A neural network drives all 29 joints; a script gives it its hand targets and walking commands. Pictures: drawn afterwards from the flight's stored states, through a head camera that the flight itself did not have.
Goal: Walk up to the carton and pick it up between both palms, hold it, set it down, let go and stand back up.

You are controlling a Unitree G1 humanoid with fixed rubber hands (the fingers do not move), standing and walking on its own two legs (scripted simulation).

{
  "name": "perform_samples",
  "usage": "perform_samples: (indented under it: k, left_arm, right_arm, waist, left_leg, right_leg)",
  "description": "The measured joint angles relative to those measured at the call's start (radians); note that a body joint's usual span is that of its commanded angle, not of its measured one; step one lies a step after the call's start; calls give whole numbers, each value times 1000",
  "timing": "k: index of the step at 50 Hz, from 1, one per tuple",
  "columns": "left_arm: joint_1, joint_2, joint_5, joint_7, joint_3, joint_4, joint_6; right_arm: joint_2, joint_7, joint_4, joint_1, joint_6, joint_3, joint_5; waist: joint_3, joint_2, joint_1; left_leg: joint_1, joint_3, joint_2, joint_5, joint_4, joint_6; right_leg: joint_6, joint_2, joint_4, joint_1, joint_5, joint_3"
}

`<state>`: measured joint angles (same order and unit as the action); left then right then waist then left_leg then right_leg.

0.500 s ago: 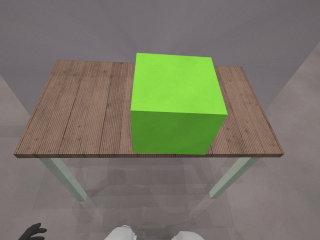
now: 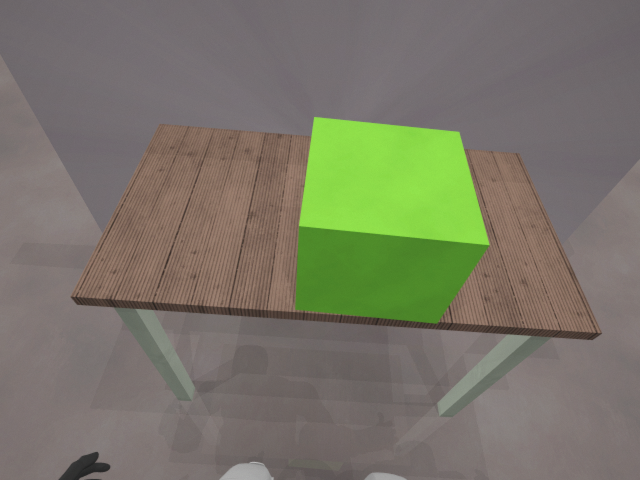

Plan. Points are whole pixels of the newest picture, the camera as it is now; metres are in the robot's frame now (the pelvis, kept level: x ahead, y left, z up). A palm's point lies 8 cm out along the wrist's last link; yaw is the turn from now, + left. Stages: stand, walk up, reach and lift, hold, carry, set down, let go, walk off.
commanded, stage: walk up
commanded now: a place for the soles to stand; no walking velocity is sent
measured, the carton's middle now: (376, 221) +0.49 -0.09 +0.00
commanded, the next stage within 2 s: none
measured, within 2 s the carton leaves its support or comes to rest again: neither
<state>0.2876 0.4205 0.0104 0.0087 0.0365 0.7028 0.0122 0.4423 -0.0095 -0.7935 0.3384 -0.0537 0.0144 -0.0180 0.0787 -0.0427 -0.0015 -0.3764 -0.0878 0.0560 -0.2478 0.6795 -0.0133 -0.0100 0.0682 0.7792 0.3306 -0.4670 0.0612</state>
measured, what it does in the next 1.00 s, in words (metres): stands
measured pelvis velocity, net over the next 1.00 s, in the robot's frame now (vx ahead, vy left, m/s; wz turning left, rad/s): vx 0.01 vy -0.01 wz -0.01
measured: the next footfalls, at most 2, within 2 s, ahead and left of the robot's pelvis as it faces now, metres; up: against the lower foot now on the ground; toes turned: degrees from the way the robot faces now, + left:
left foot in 1.62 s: +0.16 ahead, +0.04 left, +0.00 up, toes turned -6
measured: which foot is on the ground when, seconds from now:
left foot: down 0.00-1.00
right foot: down 0.00-1.00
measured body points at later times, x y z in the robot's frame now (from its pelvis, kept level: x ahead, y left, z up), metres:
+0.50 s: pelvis +0.00 -0.01 +0.00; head +0.03 +0.00 +0.45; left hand +0.11 +0.31 -0.10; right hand +0.07 -0.33 -0.10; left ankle +0.06 +0.12 -0.72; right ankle +0.01 -0.13 -0.72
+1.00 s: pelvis +0.01 -0.01 +0.00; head +0.04 +0.00 +0.45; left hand +0.12 +0.31 -0.10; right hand +0.09 -0.33 -0.10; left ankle +0.06 +0.12 -0.72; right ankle +0.01 -0.13 -0.72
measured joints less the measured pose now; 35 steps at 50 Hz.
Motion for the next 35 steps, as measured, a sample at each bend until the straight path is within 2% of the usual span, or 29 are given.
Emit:
perform_samples:
  k: [2, 4, 6, 11, 15, 19, 35]
  left_arm:
    - [-4, -1, 0, 2, -5, 0, 3]
    - [-4, 1, 0, 6, 1, 0, 4]
    - [-4, 4, 0, 6, 9, 7, 4]
    - [-2, 7, 0, 5, 26, 25, 4]
    - [-8, 5, 0, 7, 9, 25, 2]
    - [-19, 4, 0, 11, -4, 25, 2]
    - [-36, 4, 0, 12, -12, 26, 2]
  right_arm:
    - [0, -1, 0, -5, -1, 2, 0]
    - [0, -1, 0, -8, 0, 4, 0]
    - [0, -1, 0, -11, 4, 2, 0]
    - [0, -1, 0, -26, 19, -6, 0]
    - [0, 0, -1, -29, 22, -5, 0]
    - [0, 0, -6, -29, 18, -8, 0]
    - [0, 0, -6, -42, 8, -32, 0]
  waist:
    - [-2, 0, 0]
    - [-2, 0, 1]
    - [-3, -1, 1]
    - [-3, 8, 1]
    - [-3, 16, 0]
    - [-3, 28, 1]
    - [-3, 29, 1]
  left_leg:
    - [-1, 0, -2, -11, -2, 0]
    - [-1, 0, -2, -10, -3, 0]
    - [-1, 0, -2, -8, -3, 0]
    - [-1, -2, -9, -9, -2, 0]
    - [0, -1, -10, -67, 9, 0]
    - [0, -1, -17, -3, -8, 0]
    - [0, -1, -17, -31, -11, 3]
  right_leg:
    - [0, -7, 12, 7, -62, -8]
    - [0, -14, 12, 5, -68, -15]
    - [0, -23, -2, -4, -43, -16]
    - [0, -44, -70, -27, 117, -20]
    - [-4, -43, -81, -28, 110, -19]
    - [-4, -49, -82, -25, 109, -19]
    - [-4, -49, -99, -30, 100, -19]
